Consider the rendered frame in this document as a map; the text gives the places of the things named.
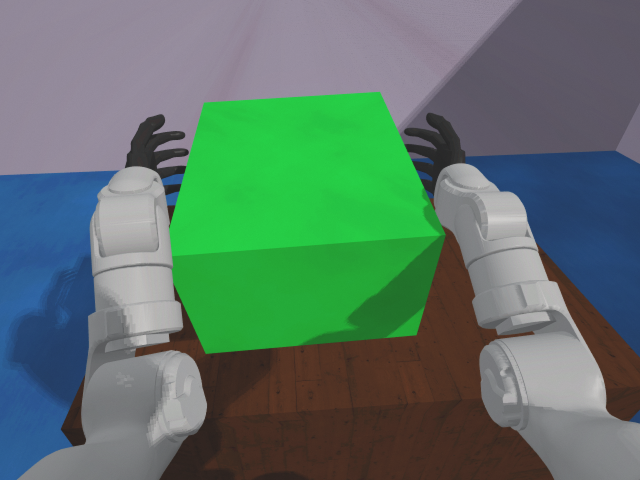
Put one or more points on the left robot forearm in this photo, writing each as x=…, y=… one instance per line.
x=132, y=268

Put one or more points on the right robot forearm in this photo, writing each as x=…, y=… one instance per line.
x=512, y=292

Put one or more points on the right robot hand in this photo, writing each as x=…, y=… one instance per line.
x=448, y=150

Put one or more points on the left robot upper arm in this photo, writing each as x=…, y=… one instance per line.
x=136, y=414

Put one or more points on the carton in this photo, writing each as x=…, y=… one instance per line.
x=300, y=221

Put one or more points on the right robot upper arm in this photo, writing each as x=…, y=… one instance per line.
x=546, y=387

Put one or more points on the left robot hand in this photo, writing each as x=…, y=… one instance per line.
x=144, y=143

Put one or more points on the pedestal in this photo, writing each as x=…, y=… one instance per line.
x=399, y=408

